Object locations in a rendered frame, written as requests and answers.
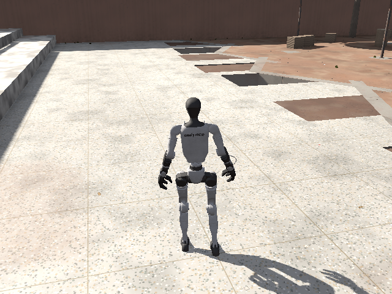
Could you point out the right robot forearm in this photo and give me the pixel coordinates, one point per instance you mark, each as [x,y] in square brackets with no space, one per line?
[226,160]

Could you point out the robot right foot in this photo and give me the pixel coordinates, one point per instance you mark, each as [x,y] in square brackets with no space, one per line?
[215,250]

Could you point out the robot left upper arm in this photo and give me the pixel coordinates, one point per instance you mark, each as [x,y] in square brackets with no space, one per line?
[172,139]

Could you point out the robot right hand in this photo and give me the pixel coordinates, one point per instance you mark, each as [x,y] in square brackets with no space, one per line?
[232,173]

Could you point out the left robot forearm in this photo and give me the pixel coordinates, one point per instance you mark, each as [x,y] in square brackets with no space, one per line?
[165,165]

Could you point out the robot left hand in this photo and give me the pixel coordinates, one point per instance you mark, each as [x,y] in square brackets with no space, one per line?
[161,181]

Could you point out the robot right upper arm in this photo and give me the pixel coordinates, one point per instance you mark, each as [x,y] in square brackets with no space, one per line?
[217,137]

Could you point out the right robot shin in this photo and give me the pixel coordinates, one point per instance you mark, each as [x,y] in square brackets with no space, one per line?
[213,226]

